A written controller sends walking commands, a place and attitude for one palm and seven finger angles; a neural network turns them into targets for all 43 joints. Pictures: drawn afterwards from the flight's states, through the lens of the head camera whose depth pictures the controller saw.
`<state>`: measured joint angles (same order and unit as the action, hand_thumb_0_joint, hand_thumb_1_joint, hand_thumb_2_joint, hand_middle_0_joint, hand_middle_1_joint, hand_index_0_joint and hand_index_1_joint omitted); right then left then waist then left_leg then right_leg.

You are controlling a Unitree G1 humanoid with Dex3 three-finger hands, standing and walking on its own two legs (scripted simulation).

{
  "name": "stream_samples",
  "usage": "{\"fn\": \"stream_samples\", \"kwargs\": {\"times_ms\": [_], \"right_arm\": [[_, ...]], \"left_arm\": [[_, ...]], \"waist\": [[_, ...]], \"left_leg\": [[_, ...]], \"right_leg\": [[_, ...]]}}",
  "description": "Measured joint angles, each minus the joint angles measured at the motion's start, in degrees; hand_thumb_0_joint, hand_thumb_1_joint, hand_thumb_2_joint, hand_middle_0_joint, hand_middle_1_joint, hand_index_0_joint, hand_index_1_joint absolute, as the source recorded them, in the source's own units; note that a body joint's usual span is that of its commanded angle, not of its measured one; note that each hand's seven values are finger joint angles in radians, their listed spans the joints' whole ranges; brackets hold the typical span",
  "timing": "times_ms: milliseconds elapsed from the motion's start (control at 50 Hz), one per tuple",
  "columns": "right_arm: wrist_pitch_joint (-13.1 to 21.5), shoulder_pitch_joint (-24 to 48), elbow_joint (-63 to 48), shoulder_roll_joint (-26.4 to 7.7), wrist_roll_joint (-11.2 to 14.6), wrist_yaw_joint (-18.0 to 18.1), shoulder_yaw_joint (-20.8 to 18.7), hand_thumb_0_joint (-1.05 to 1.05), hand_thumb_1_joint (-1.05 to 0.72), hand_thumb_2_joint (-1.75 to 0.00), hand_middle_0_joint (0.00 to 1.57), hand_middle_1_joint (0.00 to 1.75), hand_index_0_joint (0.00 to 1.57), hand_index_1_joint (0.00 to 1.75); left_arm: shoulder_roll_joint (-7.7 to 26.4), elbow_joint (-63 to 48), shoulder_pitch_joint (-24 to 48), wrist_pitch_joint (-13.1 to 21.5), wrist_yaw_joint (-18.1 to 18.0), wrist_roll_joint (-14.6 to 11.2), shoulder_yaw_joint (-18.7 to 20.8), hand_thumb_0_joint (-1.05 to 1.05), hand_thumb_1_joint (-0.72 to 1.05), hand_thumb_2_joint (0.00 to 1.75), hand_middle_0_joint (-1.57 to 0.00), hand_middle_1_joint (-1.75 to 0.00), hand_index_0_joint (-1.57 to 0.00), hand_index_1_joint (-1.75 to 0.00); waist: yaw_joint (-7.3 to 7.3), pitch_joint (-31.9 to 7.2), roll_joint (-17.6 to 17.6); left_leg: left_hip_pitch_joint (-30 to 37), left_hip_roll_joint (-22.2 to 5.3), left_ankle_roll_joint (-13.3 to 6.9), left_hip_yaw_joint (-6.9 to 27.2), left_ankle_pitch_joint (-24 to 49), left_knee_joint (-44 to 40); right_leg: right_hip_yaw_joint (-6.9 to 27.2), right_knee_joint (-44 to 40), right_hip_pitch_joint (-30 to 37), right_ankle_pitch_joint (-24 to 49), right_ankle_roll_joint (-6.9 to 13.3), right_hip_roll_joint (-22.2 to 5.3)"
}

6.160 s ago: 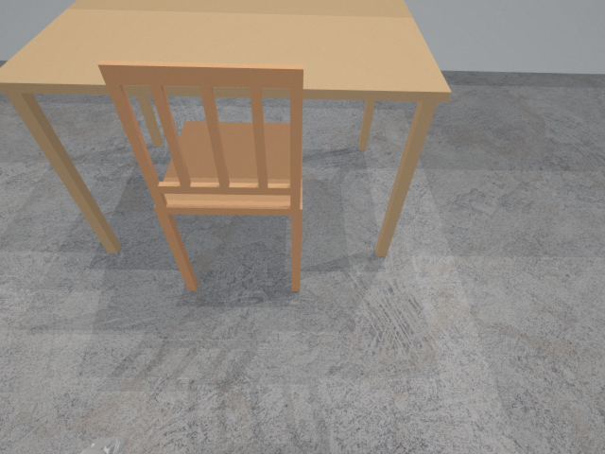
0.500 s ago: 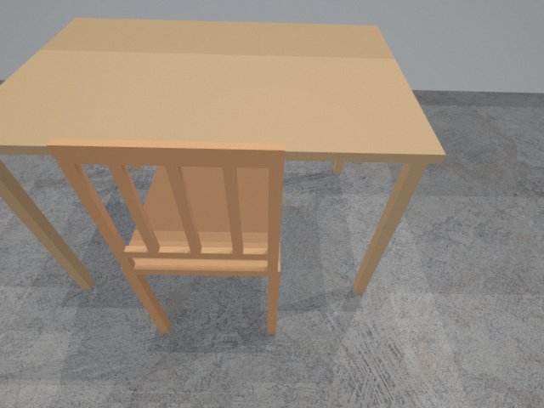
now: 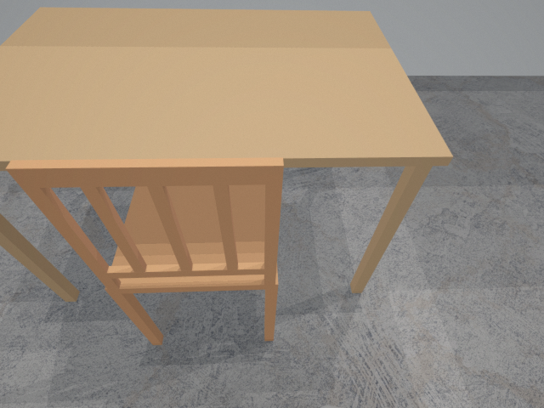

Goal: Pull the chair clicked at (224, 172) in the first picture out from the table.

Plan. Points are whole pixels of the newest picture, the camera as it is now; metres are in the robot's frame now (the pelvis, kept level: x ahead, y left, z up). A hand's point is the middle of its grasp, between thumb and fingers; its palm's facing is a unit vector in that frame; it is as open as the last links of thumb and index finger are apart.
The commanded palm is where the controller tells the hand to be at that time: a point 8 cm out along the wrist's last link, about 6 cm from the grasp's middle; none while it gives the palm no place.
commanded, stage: come to a stop and stand still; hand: left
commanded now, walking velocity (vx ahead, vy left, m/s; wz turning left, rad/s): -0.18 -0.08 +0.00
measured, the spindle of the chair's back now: (174, 232) +0.44 +0.21 -0.07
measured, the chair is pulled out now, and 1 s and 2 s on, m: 0.00 0.00 0.00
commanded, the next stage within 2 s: look again from close up in 1.28 s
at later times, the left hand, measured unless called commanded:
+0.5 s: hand out of the picture +0.05 +0.17 -0.18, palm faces +0.08 -0.97 -0.21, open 7.2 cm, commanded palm none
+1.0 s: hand out of the picture -0.11 +0.12 -0.17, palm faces +0.07 -0.98 -0.16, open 7.4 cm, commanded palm none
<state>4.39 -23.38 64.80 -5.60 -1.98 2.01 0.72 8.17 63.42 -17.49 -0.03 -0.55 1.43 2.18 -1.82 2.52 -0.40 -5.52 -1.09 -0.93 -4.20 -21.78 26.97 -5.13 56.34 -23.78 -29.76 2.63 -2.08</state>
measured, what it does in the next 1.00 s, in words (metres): steps on the spot: right foot, then left foot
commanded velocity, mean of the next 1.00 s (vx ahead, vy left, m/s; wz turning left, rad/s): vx -0.05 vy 0.03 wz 0.00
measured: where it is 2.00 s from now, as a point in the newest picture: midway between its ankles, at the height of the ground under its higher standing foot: outside the picture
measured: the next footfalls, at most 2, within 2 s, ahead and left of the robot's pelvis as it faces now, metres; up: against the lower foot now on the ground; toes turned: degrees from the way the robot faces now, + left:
right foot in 0.12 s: +0.12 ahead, -0.11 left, +0.00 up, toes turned -4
left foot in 0.50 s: +0.06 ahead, +0.08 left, +0.00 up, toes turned +5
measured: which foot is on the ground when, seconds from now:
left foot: down 0.00-0.14, up 0.16-0.48, down 0.50-1.00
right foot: up 0.00-0.10, down 0.12-0.54, up 0.56-0.78, down 0.80-1.00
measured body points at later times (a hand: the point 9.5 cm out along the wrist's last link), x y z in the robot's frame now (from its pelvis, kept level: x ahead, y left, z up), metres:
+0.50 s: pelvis -0.01 -0.01 -0.01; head +0.00 +0.00 +0.44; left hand +0.05 +0.23 -0.16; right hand +0.08 -0.24 -0.15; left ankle +0.00 +0.10 -0.74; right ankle +0.08 -0.11 -0.73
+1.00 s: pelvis -0.06 -0.02 +0.01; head -0.06 -0.03 +0.46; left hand -0.11 +0.18 -0.15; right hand -0.05 -0.24 -0.16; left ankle +0.00 +0.10 -0.73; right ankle -0.09 -0.11 -0.73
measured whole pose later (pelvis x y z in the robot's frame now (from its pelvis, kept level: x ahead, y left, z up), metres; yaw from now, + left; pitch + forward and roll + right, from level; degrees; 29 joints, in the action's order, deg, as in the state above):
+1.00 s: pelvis -0.06 -0.02 +0.01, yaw +1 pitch -2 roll +1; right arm -0.7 -15.3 64.3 -8.9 -0.3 1.1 -0.5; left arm 5.6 64.9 -21.9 0.5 -2.0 1.0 -0.8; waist 0.4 1.8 0.7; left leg -13.9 -0.9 0.2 -2.9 -7.0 23.1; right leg -2.3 26.3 -7.0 -17.2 2.7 1.4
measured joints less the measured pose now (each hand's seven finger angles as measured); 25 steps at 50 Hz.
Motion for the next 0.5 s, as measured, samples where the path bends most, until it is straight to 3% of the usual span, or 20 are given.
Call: {"fn": "stream_samples", "kwargs": {"times_ms": [60,120,180,240,280,420,500], "right_arm": [[-1.0,-1.0,1.3,0.5,0.1,0.2,0.3,0.0,-0.9,-0.9,0.2,0.3,0.2,0.3],[-1.9,-1.8,2.3,0.5,0.8,0.1,0.2,0.0,-0.9,-0.9,0.2,0.3,0.2,0.3],[-3.3,-0.2,2.3,-0.8,1.8,0.0,-1.0,0.0,-0.9,-0.9,0.2,0.3,0.2,0.3],[-4.6,3.4,1.0,-1.7,2.2,0.2,-2.0,0.0,-0.9,-0.9,0.2,0.3,0.2,0.3],[-4.9,6.2,-0.3,-2.3,2.2,0.2,-2.6,0.0,-0.9,-0.9,0.2,0.3,0.2,0.3],[-5.4,13.3,-5.3,-3.6,1.5,-0.8,-3.4,0.0,-0.91,-0.9,0.2,0.3,0.19,0.3],[-4.6,13.6,-7.1,-3.6,1.4,-1.1,-3.1,0.0,-0.91,-0.9,0.2,0.3,0.19,0.3]], "left_arm": [[1.0,-2.2,4.1,0.1,-0.7,-0.1,0.4,0.02,0.94,0.9,-0.2,-0.3,-0.2,-0.3],[2.0,-4.4,6.6,1.8,-0.8,-0.4,0.4,0.02,0.95,0.9,-0.2,-0.3,-0.2,-0.3],[1.5,-4.8,8.4,2.9,-1.3,-0.5,-0.1,0.02,0.94,0.9,-0.2,-0.3,-0.2,-0.3],[1.1,-5.4,9.4,2.6,-1.8,-0.1,-0.5,0.01,0.93,0.9,-0.2,-0.3,-0.2,-0.3],[0.7,-5.6,9.9,1.9,-1.9,0.1,-0.6,0.01,0.92,0.9,-0.2,-0.3,-0.2,-0.3],[1.1,-6.7,8.8,-0.1,-1.6,0.6,0.1,0.0,0.94,0.9,-0.21,-0.3,-0.21,-0.3],[2.0,-6.4,6.3,-1.3,-1.3,0.5,0.2,0.0,0.93,0.9,-0.21,-0.3,-0.21,-0.3]], "waist": [[-0.04,1.5,0.9],[0.46,2.6,1.3],[0.03,3.0,3.3],[0.21,3.0,2.3],[0.65,3.1,1.3],[2.74,1.7,-0.9],[3.19,0.1,-1.4]], "left_leg": [[1.8,0.2,0.8,0.6,0.5,-2.1],[2.3,0.7,1.8,1.1,-1.8,0.6],[-2.3,0.2,1.6,3.0,-7.6,12.3],[-8.1,1.0,1.6,3.1,-11.7,22.7],[-10.9,1.0,1.8,2.8,-11.0,24.7],[-14.0,0.6,2.6,2.1,-4.7,20.1],[-8.5,0.7,1.9,1.3,2.8,6.2]], "right_leg": [[-0.2,-7.8,-1.3,6.0,-0.3,-0.1],[0.1,-21.6,2.5,19.3,-0.6,-0.3],[-1.4,-20.2,3.5,15.3,0.5,0.1],[-1.6,-21.3,4.3,15.0,1.0,-0.6],[-1.3,-22.7,4.7,16.2,1.1,-0.8],[-0.4,-25.3,4.0,19.7,0.8,-0.3],[-0.3,-23.9,2.6,20.2,-0.1,0.3]]}}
